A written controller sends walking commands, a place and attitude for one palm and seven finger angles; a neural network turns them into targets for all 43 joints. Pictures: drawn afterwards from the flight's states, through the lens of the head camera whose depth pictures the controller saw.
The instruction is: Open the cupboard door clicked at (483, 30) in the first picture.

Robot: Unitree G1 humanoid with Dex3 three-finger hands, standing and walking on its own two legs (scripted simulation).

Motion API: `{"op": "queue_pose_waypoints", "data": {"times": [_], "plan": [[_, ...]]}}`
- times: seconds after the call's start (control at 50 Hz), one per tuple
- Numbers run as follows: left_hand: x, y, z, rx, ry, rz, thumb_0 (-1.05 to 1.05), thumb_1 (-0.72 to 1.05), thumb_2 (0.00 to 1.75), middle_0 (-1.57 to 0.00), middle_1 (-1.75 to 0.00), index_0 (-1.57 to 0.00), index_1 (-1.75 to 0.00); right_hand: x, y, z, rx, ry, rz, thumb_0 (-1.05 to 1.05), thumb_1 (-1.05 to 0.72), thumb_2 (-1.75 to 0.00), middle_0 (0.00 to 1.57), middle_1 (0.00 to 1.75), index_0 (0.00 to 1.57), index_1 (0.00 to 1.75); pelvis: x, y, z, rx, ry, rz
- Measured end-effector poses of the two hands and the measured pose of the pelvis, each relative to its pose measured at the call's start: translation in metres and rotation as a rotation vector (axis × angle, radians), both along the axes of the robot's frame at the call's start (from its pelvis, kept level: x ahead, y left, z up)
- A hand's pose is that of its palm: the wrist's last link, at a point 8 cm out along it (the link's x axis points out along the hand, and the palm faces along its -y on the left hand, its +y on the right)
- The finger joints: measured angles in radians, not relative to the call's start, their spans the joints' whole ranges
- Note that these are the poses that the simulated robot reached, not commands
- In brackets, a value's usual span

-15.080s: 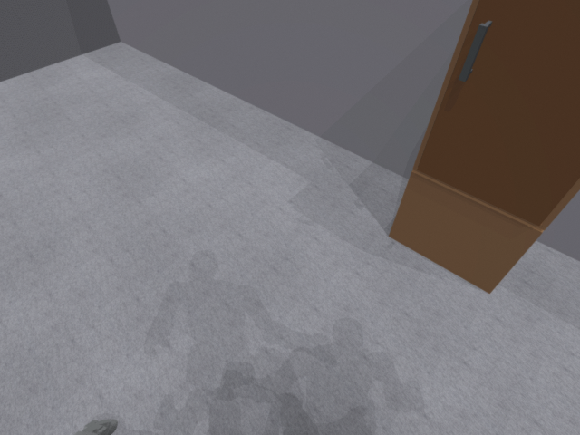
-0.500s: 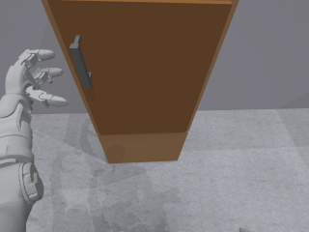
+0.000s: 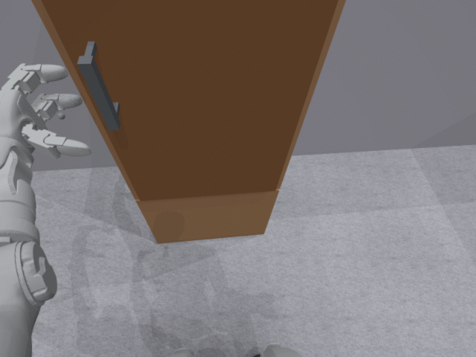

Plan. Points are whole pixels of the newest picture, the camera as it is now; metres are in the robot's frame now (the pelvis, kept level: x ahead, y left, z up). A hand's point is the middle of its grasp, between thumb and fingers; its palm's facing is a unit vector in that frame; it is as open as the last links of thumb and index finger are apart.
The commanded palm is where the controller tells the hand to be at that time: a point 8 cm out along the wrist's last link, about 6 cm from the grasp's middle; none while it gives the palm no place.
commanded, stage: slide the fingers in behind the handle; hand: left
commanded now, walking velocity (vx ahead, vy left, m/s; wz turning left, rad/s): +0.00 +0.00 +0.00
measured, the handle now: (103, 89) +0.53 +0.20 +0.12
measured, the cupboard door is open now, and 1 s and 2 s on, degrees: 0 0 1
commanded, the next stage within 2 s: close the thumb around the handle in 1.40 s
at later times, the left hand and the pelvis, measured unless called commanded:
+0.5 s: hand (88, 119) +0.46 +0.21 +0.12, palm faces +0.05 -1.00 +0.00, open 14.0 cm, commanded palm +0.44 +0.26 +0.12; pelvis +0.01 +0.00 +0.00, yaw +1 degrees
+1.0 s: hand (116, 112) +0.48 +0.18 +0.12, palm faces +0.06 -1.00 +0.01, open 14.0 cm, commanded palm +0.44 +0.23 +0.12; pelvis +0.00 -0.01 +0.00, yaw +1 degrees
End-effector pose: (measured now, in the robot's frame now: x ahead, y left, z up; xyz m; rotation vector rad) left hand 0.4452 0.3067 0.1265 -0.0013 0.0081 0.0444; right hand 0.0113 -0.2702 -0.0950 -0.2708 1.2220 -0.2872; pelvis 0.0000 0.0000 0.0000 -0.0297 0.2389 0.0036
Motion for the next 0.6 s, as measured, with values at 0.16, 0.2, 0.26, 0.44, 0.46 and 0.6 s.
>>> {"op": "queue_pose_waypoints", "data": {"times": [0.16, 0.2, 0.26, 0.44, 0.46, 0.6], "plan": [[0.001, -0.007, -0.005, -0.012, 0.016, -0.009, -0.01, -0.50, 0.30, -0.30, -1.20, -0.30, -1.20, 0.014, 0.007, -0.002, 0.017, -0.017, 0.013, 0.01, -0.90, -0.89, 0.20, 0.30, 0.20, 0.30, 0.006, 0.004, 0.001, -0.003, -0.003, 0.007], [0.001, -0.011, -0.004, -0.008, 0.006, -0.009, -0.01, -0.50, 0.30, -0.30, -1.20, -0.30, -1.20, 0.021, 0.009, -0.002, 0.022, -0.032, 0.018, 0.01, -0.90, -0.89, 0.20, 0.30, 0.20, 0.30, 0.007, 0.005, 0.001, -0.003, -0.004, 0.006], [0.001, -0.018, -0.001, -0.005, -0.017, -0.012, -0.01, -0.50, 0.30, -0.30, -1.20, -0.30, -1.20, 0.032, 0.012, -0.002, 0.033, -0.060, 0.027, 0.01, -0.90, -0.89, 0.20, 0.30, 0.20, 0.30, 0.010, 0.006, 0.002, -0.003, -0.009, 0.006], [-0.003, -0.037, -0.003, -0.008, 0.006, 0.001, -0.01, -0.50, 0.30, -0.30, -1.20, -0.30, -1.20, 0.058, 0.019, -0.003, 0.067, -0.135, 0.056, 0.01, -0.90, -0.89, 0.20, 0.30, 0.20, 0.30, 0.012, 0.006, 0.003, 0.002, -0.027, 0.008], [-0.004, -0.038, -0.003, -0.004, 0.003, 0.004, -0.01, -0.50, 0.30, -0.30, -1.20, -0.30, -1.20, 0.059, 0.019, -0.003, 0.070, -0.140, 0.059, 0.01, -0.90, -0.89, 0.20, 0.30, 0.20, 0.30, 0.012, 0.005, 0.003, 0.003, -0.029, 0.008], [-0.007, -0.045, -0.002, 0.003, 0.000, 0.030, -0.01, -0.50, 0.30, -0.29, -1.20, -0.30, -1.20, 0.058, 0.016, -0.006, 0.078, -0.135, 0.076, 0.01, -0.90, -0.89, 0.20, 0.30, 0.20, 0.30, 0.007, 0.001, 0.002, 0.007, -0.041, 0.019]]}}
